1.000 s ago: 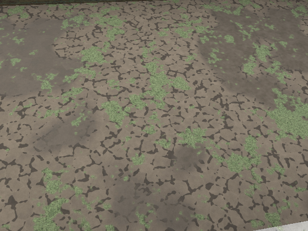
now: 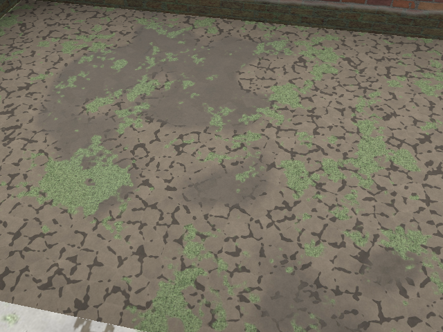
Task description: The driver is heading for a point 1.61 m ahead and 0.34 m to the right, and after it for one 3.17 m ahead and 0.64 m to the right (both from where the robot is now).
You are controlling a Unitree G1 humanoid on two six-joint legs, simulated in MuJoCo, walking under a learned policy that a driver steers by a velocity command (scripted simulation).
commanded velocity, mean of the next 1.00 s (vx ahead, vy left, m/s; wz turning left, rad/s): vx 0.78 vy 0.00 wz -0.20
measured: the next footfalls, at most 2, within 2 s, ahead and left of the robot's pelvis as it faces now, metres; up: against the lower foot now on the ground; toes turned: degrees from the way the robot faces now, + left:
right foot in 0.08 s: +0.01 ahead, -0.08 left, +0.00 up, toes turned -5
left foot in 0.50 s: +0.27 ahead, +0.02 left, +0.00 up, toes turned -12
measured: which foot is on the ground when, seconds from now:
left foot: down 0.00-0.08, up 0.10-0.48, down 0.50-1.00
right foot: up 0.00-0.06, down 0.08-0.52, up 0.54-0.80, down 0.82-1.00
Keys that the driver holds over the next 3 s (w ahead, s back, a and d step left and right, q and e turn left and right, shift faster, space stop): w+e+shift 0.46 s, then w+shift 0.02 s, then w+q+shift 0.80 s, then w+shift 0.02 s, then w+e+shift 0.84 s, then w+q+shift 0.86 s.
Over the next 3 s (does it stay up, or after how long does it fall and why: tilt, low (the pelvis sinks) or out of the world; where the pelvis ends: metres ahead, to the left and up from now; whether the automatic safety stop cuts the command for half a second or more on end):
stays up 0.16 -0.08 -0.02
